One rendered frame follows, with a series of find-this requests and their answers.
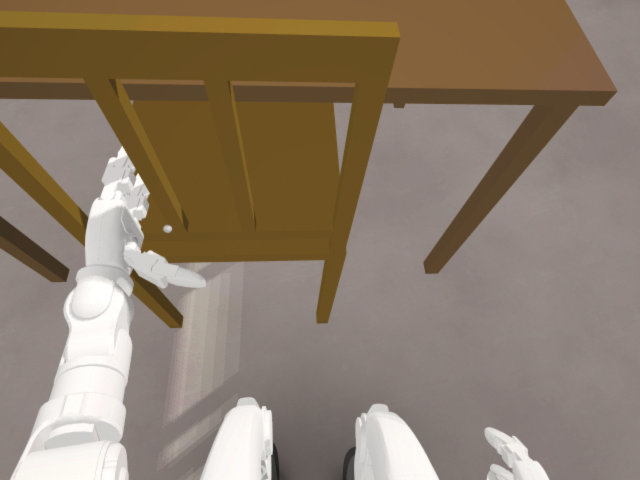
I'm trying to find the robot left forearm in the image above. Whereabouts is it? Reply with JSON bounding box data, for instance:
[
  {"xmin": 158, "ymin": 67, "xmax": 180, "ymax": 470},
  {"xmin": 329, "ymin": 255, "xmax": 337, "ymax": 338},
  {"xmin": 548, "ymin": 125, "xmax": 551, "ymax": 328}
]
[{"xmin": 10, "ymin": 264, "xmax": 134, "ymax": 480}]

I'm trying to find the robot right hand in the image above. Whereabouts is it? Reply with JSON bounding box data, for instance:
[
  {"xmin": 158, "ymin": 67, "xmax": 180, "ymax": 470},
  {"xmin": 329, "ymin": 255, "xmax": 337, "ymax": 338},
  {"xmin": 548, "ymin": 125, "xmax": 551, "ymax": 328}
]
[{"xmin": 485, "ymin": 427, "xmax": 549, "ymax": 480}]

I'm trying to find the robot left upper arm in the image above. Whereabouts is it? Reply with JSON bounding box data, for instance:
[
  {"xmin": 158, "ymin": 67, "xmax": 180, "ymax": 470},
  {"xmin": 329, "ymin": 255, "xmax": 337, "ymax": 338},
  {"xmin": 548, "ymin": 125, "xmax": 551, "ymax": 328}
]
[{"xmin": 14, "ymin": 440, "xmax": 129, "ymax": 480}]

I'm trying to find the table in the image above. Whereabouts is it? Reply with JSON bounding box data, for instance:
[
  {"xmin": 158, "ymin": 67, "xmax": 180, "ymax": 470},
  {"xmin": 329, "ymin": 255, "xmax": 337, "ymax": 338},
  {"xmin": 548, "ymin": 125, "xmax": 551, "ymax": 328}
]
[{"xmin": 0, "ymin": 0, "xmax": 617, "ymax": 282}]

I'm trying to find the robot right thigh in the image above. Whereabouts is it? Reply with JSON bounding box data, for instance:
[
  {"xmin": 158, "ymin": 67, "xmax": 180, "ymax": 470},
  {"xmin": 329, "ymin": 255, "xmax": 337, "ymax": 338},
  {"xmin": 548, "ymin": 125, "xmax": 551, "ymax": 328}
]
[{"xmin": 355, "ymin": 411, "xmax": 439, "ymax": 480}]

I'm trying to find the chair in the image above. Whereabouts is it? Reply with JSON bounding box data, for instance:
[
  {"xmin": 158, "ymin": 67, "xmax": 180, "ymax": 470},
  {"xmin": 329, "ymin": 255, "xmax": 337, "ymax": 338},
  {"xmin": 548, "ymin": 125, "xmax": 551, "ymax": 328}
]
[{"xmin": 0, "ymin": 11, "xmax": 400, "ymax": 328}]

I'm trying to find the robot left hand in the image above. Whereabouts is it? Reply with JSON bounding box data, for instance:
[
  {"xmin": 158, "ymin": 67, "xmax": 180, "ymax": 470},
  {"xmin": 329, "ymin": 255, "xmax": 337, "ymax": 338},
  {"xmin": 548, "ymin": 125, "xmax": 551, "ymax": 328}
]
[{"xmin": 85, "ymin": 146, "xmax": 207, "ymax": 289}]

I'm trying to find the right robot shin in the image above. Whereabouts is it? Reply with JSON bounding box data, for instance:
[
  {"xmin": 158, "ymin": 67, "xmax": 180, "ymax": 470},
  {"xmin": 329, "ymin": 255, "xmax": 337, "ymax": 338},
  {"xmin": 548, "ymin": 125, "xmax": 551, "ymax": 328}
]
[{"xmin": 354, "ymin": 404, "xmax": 389, "ymax": 480}]

